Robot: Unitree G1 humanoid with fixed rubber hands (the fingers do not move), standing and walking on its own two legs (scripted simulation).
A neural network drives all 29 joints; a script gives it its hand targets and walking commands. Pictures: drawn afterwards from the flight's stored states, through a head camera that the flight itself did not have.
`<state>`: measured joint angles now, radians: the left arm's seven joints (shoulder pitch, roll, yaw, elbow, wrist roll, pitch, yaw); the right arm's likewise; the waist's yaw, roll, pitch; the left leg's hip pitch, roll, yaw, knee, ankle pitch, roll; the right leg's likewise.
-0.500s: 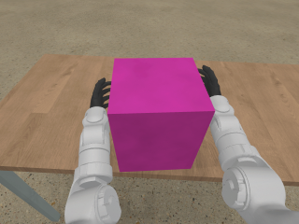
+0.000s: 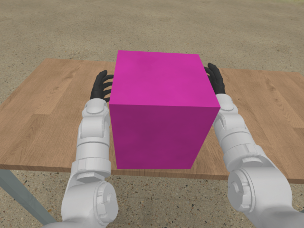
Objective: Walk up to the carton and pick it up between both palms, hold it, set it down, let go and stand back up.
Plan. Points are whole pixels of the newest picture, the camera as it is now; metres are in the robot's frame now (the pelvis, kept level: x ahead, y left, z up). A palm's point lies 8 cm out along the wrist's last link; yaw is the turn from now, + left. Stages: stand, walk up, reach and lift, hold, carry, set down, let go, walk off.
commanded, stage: reach and lift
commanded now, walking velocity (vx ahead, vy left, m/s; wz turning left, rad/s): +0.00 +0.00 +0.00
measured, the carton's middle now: (156, 113) +0.39 +0.03 +0.14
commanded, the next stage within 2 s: none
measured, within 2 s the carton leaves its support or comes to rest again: neither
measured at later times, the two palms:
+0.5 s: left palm (98, 89) +0.39 +0.18 +0.20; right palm (222, 80) +0.41 -0.12 +0.24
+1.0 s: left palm (102, 71) +0.39 +0.17 +0.26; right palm (240, 59) +0.39 -0.13 +0.30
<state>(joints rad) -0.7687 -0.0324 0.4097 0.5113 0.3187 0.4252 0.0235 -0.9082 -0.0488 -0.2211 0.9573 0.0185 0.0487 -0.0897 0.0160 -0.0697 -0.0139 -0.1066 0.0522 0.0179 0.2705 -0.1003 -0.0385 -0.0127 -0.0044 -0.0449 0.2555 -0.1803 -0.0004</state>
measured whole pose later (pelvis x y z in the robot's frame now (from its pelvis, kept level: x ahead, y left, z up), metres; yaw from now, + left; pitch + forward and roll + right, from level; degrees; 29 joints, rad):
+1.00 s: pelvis +0.00 +0.01 +0.00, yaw -1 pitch -4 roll -1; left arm -0.94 0.06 0.34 0.52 0.26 0.72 0.03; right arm -1.13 -0.17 -0.07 0.96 0.29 0.38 -0.18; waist -0.07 -0.07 -0.12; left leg -0.13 0.05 0.03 0.32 -0.13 -0.02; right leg -0.02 -0.01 -0.02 0.26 -0.18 0.01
